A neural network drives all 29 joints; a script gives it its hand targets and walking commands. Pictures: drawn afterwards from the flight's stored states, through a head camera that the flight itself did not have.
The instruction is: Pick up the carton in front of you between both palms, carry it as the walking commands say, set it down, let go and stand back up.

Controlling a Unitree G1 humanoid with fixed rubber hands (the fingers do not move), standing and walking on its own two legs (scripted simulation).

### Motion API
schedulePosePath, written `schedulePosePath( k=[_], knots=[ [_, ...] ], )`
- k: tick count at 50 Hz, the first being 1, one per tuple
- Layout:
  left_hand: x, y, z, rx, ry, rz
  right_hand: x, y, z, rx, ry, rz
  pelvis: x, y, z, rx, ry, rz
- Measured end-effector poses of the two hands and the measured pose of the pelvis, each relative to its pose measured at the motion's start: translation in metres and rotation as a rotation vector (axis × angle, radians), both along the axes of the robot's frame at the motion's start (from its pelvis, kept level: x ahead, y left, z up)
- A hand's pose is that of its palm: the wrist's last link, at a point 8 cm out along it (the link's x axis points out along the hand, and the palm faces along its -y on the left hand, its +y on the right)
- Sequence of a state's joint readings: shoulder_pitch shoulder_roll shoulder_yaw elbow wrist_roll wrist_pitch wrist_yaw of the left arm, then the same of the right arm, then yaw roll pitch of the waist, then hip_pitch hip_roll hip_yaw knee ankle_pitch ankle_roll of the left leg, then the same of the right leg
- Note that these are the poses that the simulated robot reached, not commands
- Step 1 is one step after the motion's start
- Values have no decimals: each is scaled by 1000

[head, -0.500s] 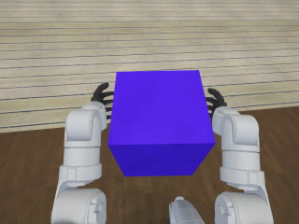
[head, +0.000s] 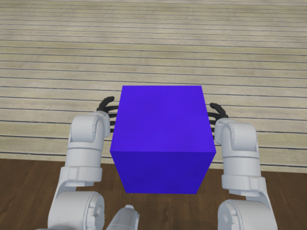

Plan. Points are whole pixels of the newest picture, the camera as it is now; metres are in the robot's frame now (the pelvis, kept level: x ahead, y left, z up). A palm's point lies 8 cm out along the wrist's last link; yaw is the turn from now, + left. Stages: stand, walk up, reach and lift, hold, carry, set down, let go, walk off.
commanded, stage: carry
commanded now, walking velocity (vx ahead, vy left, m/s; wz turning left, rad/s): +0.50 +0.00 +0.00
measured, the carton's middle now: (161, 142) +0.35 +0.03 +0.01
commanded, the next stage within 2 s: none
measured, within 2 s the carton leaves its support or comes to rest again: neither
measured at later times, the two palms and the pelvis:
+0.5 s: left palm (149, 49) +0.70 +0.11 +0.08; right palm (232, 62) +0.65 -0.19 +0.08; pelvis +0.31 +0.02 -0.03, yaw -5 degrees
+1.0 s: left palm (153, 24) +0.95 +0.12 +0.05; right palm (217, 29) +0.96 -0.18 +0.04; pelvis +0.60 -0.03 -0.05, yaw -2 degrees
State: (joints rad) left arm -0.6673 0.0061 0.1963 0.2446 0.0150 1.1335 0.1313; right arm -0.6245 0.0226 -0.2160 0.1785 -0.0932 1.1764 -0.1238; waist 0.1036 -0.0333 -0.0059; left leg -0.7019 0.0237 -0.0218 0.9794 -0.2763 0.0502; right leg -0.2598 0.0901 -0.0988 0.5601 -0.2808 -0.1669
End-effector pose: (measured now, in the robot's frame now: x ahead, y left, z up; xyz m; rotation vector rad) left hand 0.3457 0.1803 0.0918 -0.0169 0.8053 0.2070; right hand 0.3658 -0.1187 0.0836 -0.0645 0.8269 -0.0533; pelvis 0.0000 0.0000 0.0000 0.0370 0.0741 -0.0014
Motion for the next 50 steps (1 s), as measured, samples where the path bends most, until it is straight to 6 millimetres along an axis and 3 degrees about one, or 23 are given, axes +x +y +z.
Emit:
schedulePosePath(
  k=[8, 11, 13, 17, 21, 27, 33, 40, 44, 50],
  knots=[
    [139, -9, 20, 7, -124, -73, 117, -10, 17, 18, -125, -84, 116, 19, -15, -22, 4, -34],
    [197, -18, 16, -7, -161, -134, 156, -19, 17, -17, -162, -130, 162, 27, -37, -38, 3, -77],
    [226, -31, 7, -16, -131, -179, 172, -29, 9, -38, -131, -168, 181, 30, -38, -21, 11, -61],
    [265, -54, -9, -15, -37, -225, 193, -50, -8, -24, -34, -232, 222, 34, -31, -37, 3, -66],
    [307, -67, -12, -20, -25, -230, 233, -62, -9, -21, -24, -246, 265, 29, -27, -42, 4, -76],
    [378, -76, -11, -24, -64, -198, 319, -74, -1, -34, -63, -207, 342, 8, -34, -31, 2, -79],
    [452, -87, -22, 28, -101, -154, 416, -87, -16, -11, -104, -143, 427, -22, -67, -36, 1, -59],
    [493, -72, -61, 26, 41, -73, 483, -73, -54, -12, 36, -58, 487, -41, -57, -14, 11, -32],
    [531, -64, -57, 24, 10, -39, 527, -65, -54, 13, 5, -46, 523, -42, -52, -10, 23, -32],
    [608, -56, -40, 20, -61, -43, 598, -57, -41, 37, -64, -75, 596, -31, -52, -23, 42, -33]
  ],
)
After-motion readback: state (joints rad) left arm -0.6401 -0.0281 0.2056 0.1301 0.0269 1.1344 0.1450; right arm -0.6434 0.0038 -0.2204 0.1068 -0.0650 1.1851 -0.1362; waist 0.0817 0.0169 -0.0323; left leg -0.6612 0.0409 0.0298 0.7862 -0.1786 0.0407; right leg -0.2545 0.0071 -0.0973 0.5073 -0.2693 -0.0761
